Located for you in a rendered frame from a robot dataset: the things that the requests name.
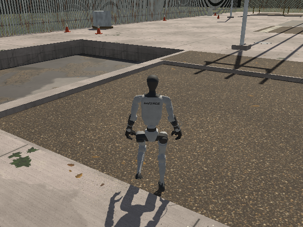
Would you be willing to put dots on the robot left shin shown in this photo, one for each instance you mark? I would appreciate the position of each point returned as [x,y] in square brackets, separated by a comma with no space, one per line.
[140,160]

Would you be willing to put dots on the right robot hand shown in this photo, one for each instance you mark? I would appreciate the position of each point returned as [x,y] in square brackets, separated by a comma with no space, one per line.
[177,133]

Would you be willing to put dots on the right robot thigh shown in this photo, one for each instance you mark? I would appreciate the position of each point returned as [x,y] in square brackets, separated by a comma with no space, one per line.
[162,142]

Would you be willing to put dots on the left robot upper arm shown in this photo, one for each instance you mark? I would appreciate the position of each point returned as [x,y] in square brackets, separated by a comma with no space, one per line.
[135,106]

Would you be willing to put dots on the left robot forearm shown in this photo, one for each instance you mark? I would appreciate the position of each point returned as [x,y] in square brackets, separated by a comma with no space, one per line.
[130,124]

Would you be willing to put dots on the right robot forearm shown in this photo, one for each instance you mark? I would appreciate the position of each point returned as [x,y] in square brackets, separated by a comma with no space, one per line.
[175,125]

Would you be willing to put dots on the left robot hand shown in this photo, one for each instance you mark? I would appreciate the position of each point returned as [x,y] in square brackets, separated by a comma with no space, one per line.
[127,134]

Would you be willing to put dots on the right robot upper arm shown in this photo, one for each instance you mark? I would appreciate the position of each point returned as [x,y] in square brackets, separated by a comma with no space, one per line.
[169,108]

